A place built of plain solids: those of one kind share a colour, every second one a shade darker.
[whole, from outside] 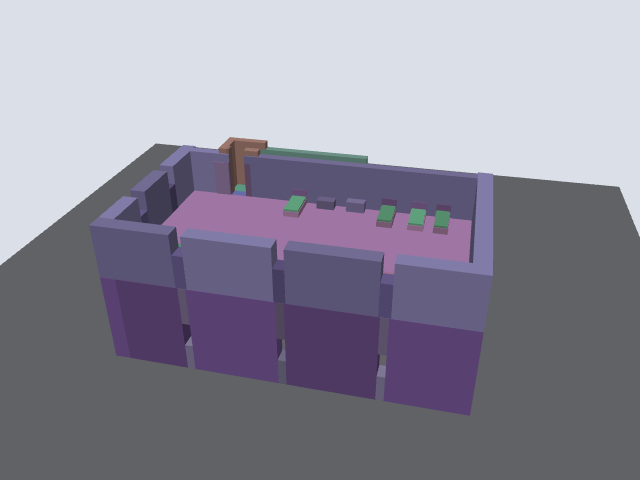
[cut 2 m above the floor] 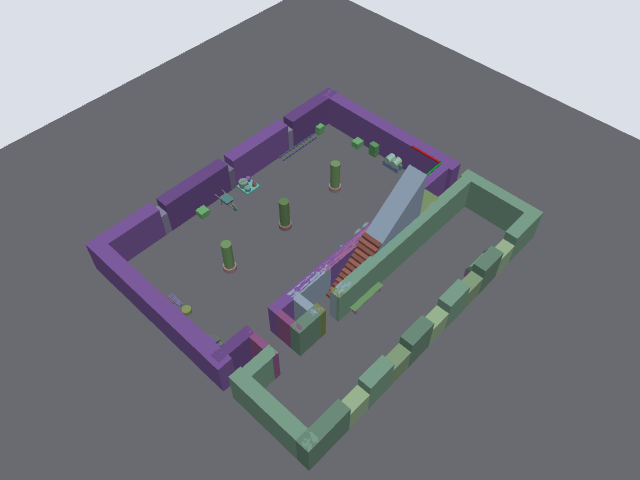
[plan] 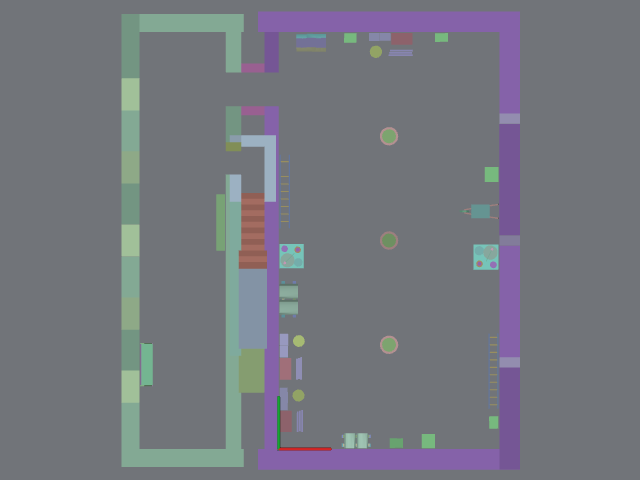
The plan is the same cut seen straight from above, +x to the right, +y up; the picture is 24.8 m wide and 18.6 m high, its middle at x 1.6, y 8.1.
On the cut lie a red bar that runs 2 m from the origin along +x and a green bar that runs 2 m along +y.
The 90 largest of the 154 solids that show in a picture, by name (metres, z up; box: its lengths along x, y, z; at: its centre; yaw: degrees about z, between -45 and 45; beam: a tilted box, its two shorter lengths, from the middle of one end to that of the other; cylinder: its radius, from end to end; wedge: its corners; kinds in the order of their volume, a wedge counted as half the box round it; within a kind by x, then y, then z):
{
 "wall_undercroft_1": {"box": [0.55, 13.84, 5.09], "at": [-0.28, 6.37, 2.25]},
 "wall_undercroft_2": {"box": [0.55, 2.12, 5.09], "at": [-0.28, 15.65, 2.25]},
 "wall_undercroft_3": {"box": [10.15, 0.8, 5.09], "at": [4.28, -0.4, 2.25]},
 "wall_undercroft_4": {"box": [10.15, 0.8, 5.09], "at": [4.28, 16.56, 2.25]},
 "wall_undercroft_5": {"box": [0.8, 3.96, 5.09], "at": [8.95, 1.18, 2.25]},
 "wall_undercroft_6": {"box": [0.8, 4.32, 5.09], "at": [8.95, 5.72, 2.25]},
 "wall_undercroft_7": {"box": [0.8, 4.32, 5.09], "at": [8.95, 10.44, 2.25]},
 "wall_undercroft_8": {"box": [0.8, 3.96, 5.09], "at": [8.95, 14.98, 2.25]},
 "wall_dorter_1": {"box": [0.55, 2.9, 2.8], "at": [-0.28, 0.9, 6.2]},
 "wall_dorter_2": {"box": [0.55, 13.46, 2.8], "at": [-0.28, 9.98, 6.2]},
 "wall_dorter_3": {"box": [3.09, 0.8, 2.8], "at": [0.74, -0.4, 6.2]},
 "wall_dorter_4": {"box": [2.58, 0.8, 2.8], "at": [4.28, -0.4, 6.2]},
 "wall_dorter_5": {"box": [10.15, 0.8, 2.8], "at": [4.28, 16.56, 6.2]},
 "wall_dorter_6": {"box": [3.09, 0.8, 2.8], "at": [7.81, -0.4, 6.2]},
 "wall_dorter_7": {"box": [0.8, 3.88, 2.8], "at": [8.95, 1.14, 6.2]},
 "wall_dorter_8": {"box": [0.8, 4.17, 2.8], "at": [8.95, 5.72, 6.2]},
 "wall_dorter_9": {"box": [0.8, 4.17, 2.8], "at": [8.95, 10.44, 6.2]},
 "wall_dorter_10": {"box": [0.8, 3.88, 2.8], "at": [8.95, 15.02, 6.2]},
 "wall_cloister_1": {"box": [0.7, 2.49, 2.75], "at": [-5.74, 0.55, 1.07]},
 "wall_cloister_2": {"box": [0.7, 1.58, 2.75], "at": [-5.74, 3.83, 1.07]},
 "wall_cloister_3": {"box": [0.7, 1.58, 2.75], "at": [-5.74, 6.66, 1.07]},
 "wall_cloister_4": {"box": [0.7, 1.58, 2.75], "at": [-5.74, 9.5, 1.07]},
 "wall_cloister_5": {"box": [0.7, 1.58, 2.75], "at": [-5.74, 12.33, 1.07]},
 "wall_cloister_6": {"box": [0.7, 2.49, 2.75], "at": [-5.74, 15.61, 1.07]},
 "wall_cloister_7": {"box": [4.74, 0.7, 2.75], "at": [-3.72, -0.35, 1.07]},
 "wall_cloister_8": {"box": [4.74, 0.7, 2.75], "at": [-3.72, 16.51, 1.07]},
 "wall_cloister_9": {"box": [0.6, 11.24, 2.75], "at": [-1.75, 5.02, 1.07]},
 "wall_cloister_10": {"box": [0.6, 1.74, 2.75], "at": [-1.75, 12.41, 1.07]},
 "wall_cloister_11": {"box": [0.6, 2.17, 2.75], "at": [-1.75, 15.67, 1.07]},
 "floor_dorter_1": {"box": [8.55, 16.16, 0.4], "at": [4.28, 8.08, 4.9]},
 "wall_left_1": {"box": [0.45, 6.42, 7.8], "at": [-1.68, 6.83, 3.6]},
 "wall_right_1": {"box": [0.45, 6.42, 7.8], "at": [-0.33, 6.83, 3.6]},
 "fill_under_steps_1": {"wedge": [[-1.55, 3.89, -0.3], [-1.55, 3.89, 4.89], [-1.55, 10.15, -0.3], [-1.55, 10.15, -0.24], [-0.45, 3.89, -0.3], [-0.45, 3.89, 4.89], [-0.45, 10.15, -0.3], [-0.45, 10.15, -0.24]]},
 "wall_dayfoot_1": {"box": [0.45, 1.06, 3.55], "at": [-1.68, 10.11, 1.47]},
 "wall_dayfoot_2": {"box": [0.45, 0.62, 3.55], "at": [-1.68, 11.85, 1.47]},
 "wall_dayfoot_3": {"box": [1.8, 0.45, 3.55], "at": [-1.0, 11.94, 1.47]},
 "wall_dayfoot_4": {"box": [0.45, 2.58, 3.55], "at": [-0.33, 10.87, 1.47]},
 "mass_under_head_1": {"box": [1.1, 1.72, 5.1], "at": [-1.0, 3.04, 2.25]},
 "wall_dayhead_1": {"box": [0.45, 2.34, 3.1], "at": [-1.68, 2.9, 6.35]},
 "wall_dayhead_2": {"box": [1.8, 0.45, 3.1], "at": [-1.0, 1.95, 6.35]},
 "wall_dayhead_3": {"box": [0.45, 0.62, 3.1], "at": [-0.33, 2.04, 6.35]},
 "wall_dayhead_4": {"box": [0.45, 0.82, 3.1], "at": [-0.33, 3.66, 6.35]},
 "wall_cloister_under_light_1": {"box": [0.7, 1.25, 1.75], "at": [-5.74, 2.42, 0.57]},
 "wall_cloister_under_light_2": {"box": [0.7, 1.25, 1.75], "at": [-5.74, 5.25, 0.57]},
 "wall_cloister_under_light_3": {"box": [0.7, 1.25, 1.75], "at": [-5.74, 8.08, 0.57]},
 "wall_cloister_under_light_4": {"box": [0.7, 1.25, 1.75], "at": [-5.74, 10.91, 0.57]},
 "wall_cloister_under_light_5": {"box": [0.7, 1.25, 1.75], "at": [-5.74, 13.74, 0.57]},
 "wall_dorter_under_light_1": {"box": [0.7, 0.8, 1.75], "at": [2.64, -0.4, 5.67]},
 "wall_dorter_under_light_2": {"box": [0.7, 0.8, 1.75], "at": [5.91, -0.4, 5.67]},
 "wall_dorter_under_light_3": {"box": [0.8, 0.55, 1.75], "at": [8.95, 3.36, 5.67]},
 "wall_dorter_under_light_4": {"box": [0.8, 0.55, 1.75], "at": [8.95, 8.08, 5.67]},
 "wall_dorter_under_light_5": {"box": [0.8, 0.55, 1.75], "at": [8.95, 12.8, 5.67]},
 "jamb_slype_1": {"box": [2.05, 0.35, 2.2], "at": [-1.02, 13.11, 1.05]},
 "jamb_slype_2": {"box": [2.05, 0.35, 2.2], "at": [-1.02, 14.76, 1.05]},
 "bed_frame_dorter_1": {"box": [1.85, 0.83, 0.31], "at": [0.96, 13.28, 5.25]},
 "bed_frame_dorter_2": {"box": [1.88, 0.87, 0.32], "at": [0.97, 6.5, 5.26]},
 "bed_frame_dorter_3": {"box": [1.87, 0.84, 0.33], "at": [0.97, 11.63, 5.26]},
 "bed_frame_dorter_4": {"box": [1.88, 0.77, 0.35], "at": [0.97, 14.59, 5.28]},
 "wall_undercroft_over_light_1": {"box": [0.8, 0.4, 2.05], "at": [8.95, 3.36, 3.77]},
 "wall_undercroft_over_light_2": {"box": [0.8, 0.4, 2.05], "at": [8.95, 8.08, 3.77]},
 "wall_undercroft_over_light_3": {"box": [0.8, 0.4, 2.05], "at": [8.95, 12.8, 3.77]},
 "pier_undercroft_1": {"cylinder": 0.27, "from": [4.28, 4.04, 0.29], "to": [4.28, 4.04, 2.84]},
 "pier_undercroft_2": {"cylinder": 0.27, "from": [4.28, 8.08, 0.29], "to": [4.28, 8.08, 2.84]},
 "pier_undercroft_3": {"cylinder": 0.27, "from": [4.28, 12.12, 0.29], "to": [4.28, 12.12, 2.84]},
 "wall_undercroft_under_light_1": {"box": [0.8, 0.4, 1.75], "at": [8.95, 3.36, 0.57]},
 "wall_undercroft_under_light_2": {"box": [0.8, 0.4, 1.75], "at": [8.95, 8.08, 0.57]},
 "wall_undercroft_under_light_3": {"box": [0.8, 0.4, 1.75], "at": [8.95, 12.8, 0.57]},
 "jamb_day_foot_1": {"box": [0.6, 0.35, 2.07], "at": [-1.75, 10.47, 0.98]},
 "jamb_day_foot_2": {"box": [0.6, 0.35, 2.07], "at": [-1.75, 11.72, 0.98]},
 "jamb_day_head_1": {"box": [0.55, 0.35, 2.02], "at": [-0.28, 2.17, 6.11]},
 "jamb_day_head_2": {"box": [0.55, 0.35, 2.02], "at": [-0.28, 3.42, 6.11]},
 "chest_dorter_1": {"box": [0.53, 1.02, 0.58], "at": [0.29, 9.81, 5.39]},
 "chest_dorter_2": {"box": [0.56, 0.99, 0.51], "at": [0.31, 8.12, 5.35]},
 "bed_pallet_dorter_1": {"box": [1.73, 0.77, 0.11], "at": [0.99, 13.28, 5.46]},
 "bed_pallet_dorter_2": {"box": [1.76, 0.81, 0.11], "at": [1.0, 6.5, 5.47]},
 "bed_pallet_dorter_3": {"box": [1.75, 0.78, 0.11], "at": [1.0, 11.63, 5.48]},
 "bed_pallet_dorter_4": {"box": [1.76, 0.71, 0.11], "at": [1.0, 14.59, 5.51]},
 "floor_dayhead_1": {"box": [0.9, 1.44, 0.4], "at": [-1.0, 2.9, 4.9]},
 "settle_locker_cloister_1": {"box": [0.45, 1.59, 0.49], "at": [-5.1, 3.27, 0.19]},
 "pier_undercroft_base_1": {"cylinder": 0.35, "from": [4.28, 4.04, 0.0], "to": [4.28, 4.04, 0.29]},
 "pier_undercroft_base_2": {"cylinder": 0.35, "from": [4.28, 8.08, 0.0], "to": [4.28, 8.08, 0.29]},
 "pier_undercroft_base_3": {"cylinder": 0.35, "from": [4.28, 12.12, 0.0], "to": [4.28, 12.12, 0.29]},
 "tub_stand_undercroft_1": {"box": [0.94, 0.94, 0.17], "at": [0.5, 7.48, 0.04]},
 "tub_stand_undercroft_2": {"box": [0.97, 0.97, 0.17], "at": [8.03, 7.44, 0.04]},
 "crate_undercroft_1": {"box": [0.52, 0.56, 0.45], "at": [5.8, 0.31, 0.18]},
 "crate_undercroft_2": {"box": [0.54, 0.58, 0.44], "at": [8.25, 10.64, 0.17]},
 "threshold_day_head_1": {"box": [0.55, 1.6, 0.3], "at": [-0.28, 2.8, 4.95]},
 "door_leaf_day_head_1": {"box": [0.06, 0.88, 2.0], "at": [0.03, 1.87, 6.1]},
 "settle_back_cloister_1": {"box": [0.04, 1.59, 1.26], "at": [-5.34, 3.27, 0.58]},
 "tread_1": {"wedge": [[-1.55, 9.66, -0.3], [-1.55, 9.66, 0.19], [-1.55, 9.92, -0.3], [-1.55, 9.92, 0.18], [-0.45, 9.65, -0.3], [-0.45, 9.65, 0.19], [-0.45, 9.92, -0.3], [-0.45, 9.92, 0.18]]}
}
